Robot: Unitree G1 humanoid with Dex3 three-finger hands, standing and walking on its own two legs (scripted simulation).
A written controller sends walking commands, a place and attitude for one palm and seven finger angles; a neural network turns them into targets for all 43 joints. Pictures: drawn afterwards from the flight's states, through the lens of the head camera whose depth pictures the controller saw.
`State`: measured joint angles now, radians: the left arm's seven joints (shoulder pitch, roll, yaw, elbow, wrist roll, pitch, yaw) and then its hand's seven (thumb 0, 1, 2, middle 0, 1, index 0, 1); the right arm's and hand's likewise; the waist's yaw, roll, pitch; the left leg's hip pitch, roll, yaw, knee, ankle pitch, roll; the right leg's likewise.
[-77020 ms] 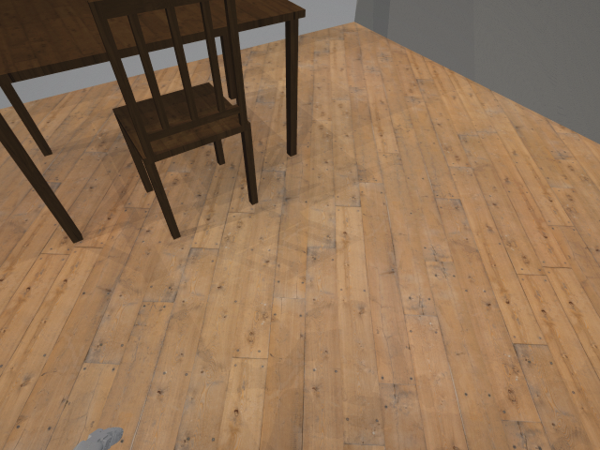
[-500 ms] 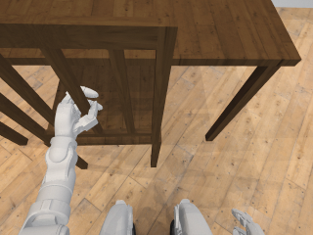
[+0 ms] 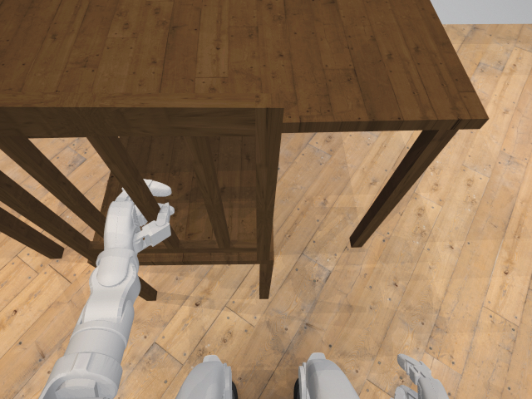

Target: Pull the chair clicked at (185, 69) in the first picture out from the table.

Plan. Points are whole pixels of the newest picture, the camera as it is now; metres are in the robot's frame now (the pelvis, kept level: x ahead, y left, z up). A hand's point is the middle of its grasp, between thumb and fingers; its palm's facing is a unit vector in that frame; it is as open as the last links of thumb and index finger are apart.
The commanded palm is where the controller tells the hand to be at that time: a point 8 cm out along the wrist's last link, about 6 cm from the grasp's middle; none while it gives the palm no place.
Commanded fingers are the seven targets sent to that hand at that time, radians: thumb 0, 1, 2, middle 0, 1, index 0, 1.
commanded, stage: step backward, pulling the chair out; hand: left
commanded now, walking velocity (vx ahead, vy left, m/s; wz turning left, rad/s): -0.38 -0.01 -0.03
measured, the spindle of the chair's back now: (147, 204) +0.40 +0.18 +0.00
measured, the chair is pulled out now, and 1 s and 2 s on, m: -0.04 0.08 0.20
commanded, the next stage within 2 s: none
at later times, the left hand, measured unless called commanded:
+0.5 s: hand (175, 250) +0.33 +0.14 -0.02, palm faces +0.06 -0.99 -0.16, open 5.2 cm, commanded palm +0.31 +0.19 -0.01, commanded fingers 0.00 0.90 0.90 -0.50 -1.45 -0.50 -1.45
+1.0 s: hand (177, 302) +0.26 +0.12 -0.02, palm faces -0.04 -0.98 -0.18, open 5.3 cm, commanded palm +0.25 +0.18 -0.01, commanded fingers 0.00 0.90 0.90 -0.50 -1.45 -0.50 -1.45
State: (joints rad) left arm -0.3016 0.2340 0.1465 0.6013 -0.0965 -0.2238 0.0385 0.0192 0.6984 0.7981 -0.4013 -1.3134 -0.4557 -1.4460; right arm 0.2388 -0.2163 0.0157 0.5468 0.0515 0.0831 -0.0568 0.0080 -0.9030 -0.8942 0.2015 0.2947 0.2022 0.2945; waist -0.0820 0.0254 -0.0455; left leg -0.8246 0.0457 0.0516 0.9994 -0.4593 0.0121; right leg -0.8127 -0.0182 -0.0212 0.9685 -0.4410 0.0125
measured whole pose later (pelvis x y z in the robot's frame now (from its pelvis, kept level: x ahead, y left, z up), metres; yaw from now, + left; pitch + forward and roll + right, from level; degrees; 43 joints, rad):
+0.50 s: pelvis -0.02 -0.01 +0.05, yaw -4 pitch +6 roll -1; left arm -0.35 0.21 0.13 0.90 -0.08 -0.29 0.08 0.02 0.69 0.74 -0.37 -1.14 -0.50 -1.44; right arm 0.24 -0.22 0.00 0.67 0.03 0.07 -0.09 0.01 -0.90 -0.89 0.20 0.30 0.20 0.29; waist -0.08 0.01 0.09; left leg -0.48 0.07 0.12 0.65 -0.28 0.00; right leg -0.49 0.01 0.00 0.61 -0.23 0.00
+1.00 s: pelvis -0.09 +0.01 +0.04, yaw -4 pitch +2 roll -1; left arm -0.38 0.17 0.00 0.99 -0.04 -0.26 0.10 0.01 0.66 0.77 -0.32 -1.19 -0.50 -1.44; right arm 0.24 -0.21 0.02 0.71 0.02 -0.01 -0.12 0.01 -0.90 -0.89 0.20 0.30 0.20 0.29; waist -0.03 0.01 0.10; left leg -0.48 0.06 0.13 0.63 -0.19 0.04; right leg -0.42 -0.02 0.00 0.65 -0.28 0.00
